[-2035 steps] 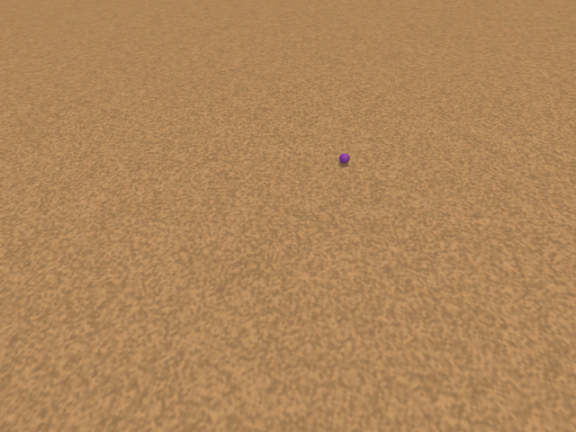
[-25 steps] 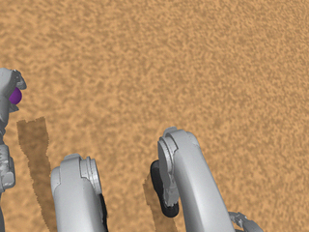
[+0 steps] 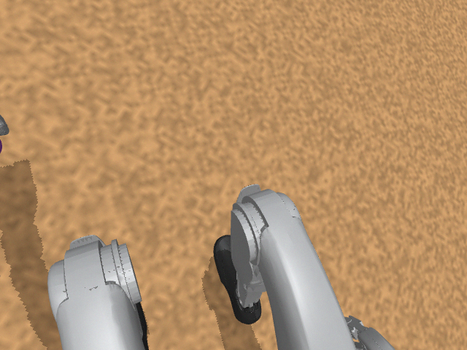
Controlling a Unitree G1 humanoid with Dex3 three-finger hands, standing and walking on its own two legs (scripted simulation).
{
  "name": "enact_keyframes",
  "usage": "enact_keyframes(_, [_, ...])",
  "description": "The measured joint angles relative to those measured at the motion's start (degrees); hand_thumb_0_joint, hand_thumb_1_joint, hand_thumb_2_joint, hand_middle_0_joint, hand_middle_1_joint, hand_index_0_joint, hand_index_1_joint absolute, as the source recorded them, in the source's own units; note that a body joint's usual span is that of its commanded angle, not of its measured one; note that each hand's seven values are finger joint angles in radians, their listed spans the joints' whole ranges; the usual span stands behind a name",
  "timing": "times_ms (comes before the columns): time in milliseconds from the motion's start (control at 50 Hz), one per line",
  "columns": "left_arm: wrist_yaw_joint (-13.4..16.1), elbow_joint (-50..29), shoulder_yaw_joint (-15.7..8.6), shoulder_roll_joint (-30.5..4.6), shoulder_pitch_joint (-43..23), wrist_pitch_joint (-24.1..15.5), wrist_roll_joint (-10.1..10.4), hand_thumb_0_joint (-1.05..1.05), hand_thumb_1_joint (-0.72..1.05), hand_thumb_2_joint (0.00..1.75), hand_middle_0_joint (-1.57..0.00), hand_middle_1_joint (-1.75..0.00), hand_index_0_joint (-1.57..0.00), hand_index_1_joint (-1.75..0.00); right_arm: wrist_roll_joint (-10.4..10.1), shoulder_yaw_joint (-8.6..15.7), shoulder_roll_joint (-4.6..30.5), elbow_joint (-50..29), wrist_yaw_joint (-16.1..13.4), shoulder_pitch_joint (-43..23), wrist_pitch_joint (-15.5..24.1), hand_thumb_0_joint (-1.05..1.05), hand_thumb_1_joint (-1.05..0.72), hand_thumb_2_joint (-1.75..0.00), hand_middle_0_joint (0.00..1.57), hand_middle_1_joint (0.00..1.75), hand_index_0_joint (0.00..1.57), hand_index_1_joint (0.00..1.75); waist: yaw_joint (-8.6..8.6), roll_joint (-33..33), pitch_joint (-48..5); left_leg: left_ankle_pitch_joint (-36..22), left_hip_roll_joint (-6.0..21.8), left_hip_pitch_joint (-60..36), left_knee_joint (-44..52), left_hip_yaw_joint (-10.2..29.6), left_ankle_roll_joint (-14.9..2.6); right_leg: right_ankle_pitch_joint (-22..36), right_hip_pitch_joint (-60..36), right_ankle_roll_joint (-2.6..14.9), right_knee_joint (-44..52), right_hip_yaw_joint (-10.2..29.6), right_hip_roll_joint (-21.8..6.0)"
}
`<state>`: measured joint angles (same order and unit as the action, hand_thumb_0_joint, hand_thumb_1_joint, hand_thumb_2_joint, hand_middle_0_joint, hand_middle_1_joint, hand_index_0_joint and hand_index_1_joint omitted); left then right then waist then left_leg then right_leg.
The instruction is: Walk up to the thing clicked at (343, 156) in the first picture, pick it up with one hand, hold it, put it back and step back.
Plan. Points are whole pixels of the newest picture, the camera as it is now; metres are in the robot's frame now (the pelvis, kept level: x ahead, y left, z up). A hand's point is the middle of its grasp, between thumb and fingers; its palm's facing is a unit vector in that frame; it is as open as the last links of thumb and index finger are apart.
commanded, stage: rest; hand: left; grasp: from above
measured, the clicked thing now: out of the picture +0.50 +0.30 -0.22
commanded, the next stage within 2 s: open in 1.58 s
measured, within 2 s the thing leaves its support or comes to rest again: rests again in 1.16 s
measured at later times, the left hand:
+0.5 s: hand out of the picture +0.49 +0.30 -0.23, palm faces -0.44 -0.11 -0.89, open 7.5 cm
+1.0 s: hand out of the picture +0.49 +0.30 -0.25, palm faces -0.44 -0.11 -0.89, open 7.5 cm
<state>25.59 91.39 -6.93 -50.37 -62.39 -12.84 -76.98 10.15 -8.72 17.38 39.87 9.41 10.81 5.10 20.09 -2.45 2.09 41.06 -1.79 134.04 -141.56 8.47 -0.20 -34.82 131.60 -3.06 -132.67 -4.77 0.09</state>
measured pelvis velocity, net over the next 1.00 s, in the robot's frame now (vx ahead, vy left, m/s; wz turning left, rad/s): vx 0.00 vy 0.01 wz -0.08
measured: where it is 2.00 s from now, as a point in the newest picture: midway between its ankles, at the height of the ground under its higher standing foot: (191, 322)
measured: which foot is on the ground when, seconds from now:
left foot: down 0.00-1.00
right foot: down 0.00-1.00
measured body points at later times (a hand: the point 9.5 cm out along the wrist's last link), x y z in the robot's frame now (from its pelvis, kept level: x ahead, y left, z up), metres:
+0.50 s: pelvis +0.00 +0.01 -0.01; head +0.27 +0.11 +0.33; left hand +0.51 +0.30 -0.18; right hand +0.01 -0.27 -0.06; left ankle +0.07 +0.12 -0.28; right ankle +0.12 -0.13 -0.28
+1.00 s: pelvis +0.00 +0.01 -0.01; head +0.28 +0.11 +0.32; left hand +0.51 +0.30 -0.20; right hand +0.01 -0.25 -0.06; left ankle +0.07 +0.12 -0.28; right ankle +0.12 -0.13 -0.28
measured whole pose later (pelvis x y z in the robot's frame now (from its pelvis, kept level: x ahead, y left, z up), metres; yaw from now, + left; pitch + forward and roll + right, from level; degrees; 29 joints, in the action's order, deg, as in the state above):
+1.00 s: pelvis +0.00 +0.01 -0.01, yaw -5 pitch +29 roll -15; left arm 30.9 98.2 -8.5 -60.6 -64.4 -12.6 -77.7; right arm 13.3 -16.2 20.3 35.3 12.7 9.5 10.5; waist 24.4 -6.9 8.9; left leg 41.9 -1.2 134.5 -146.1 12.6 -1.0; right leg -33.7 130.3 -3.9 -133.2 -8.4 1.6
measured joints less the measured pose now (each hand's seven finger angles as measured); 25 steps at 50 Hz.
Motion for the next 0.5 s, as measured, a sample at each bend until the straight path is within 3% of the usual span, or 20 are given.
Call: enact_keyframes(500, [3.3, 4.7, -2.5, -7.2, -1.3, 0.0, -1.9, -0.02, 0.29, 0.31, -0.78, -0.6, -0.89, -0.53, 2.8, -4.2, 2.4, -2.9, 1.3, -0.4, 2.4, 0.0, -0.91, -0.9, 0.2, 0.3, 0.2, 0.3, 3.05, -3.1, 4.4, 0.1, 0.1, 1.0, -3.6, 2.8, -0.61, 0.8, -0.6, -0.39, -0.9, -2.5, 0.8])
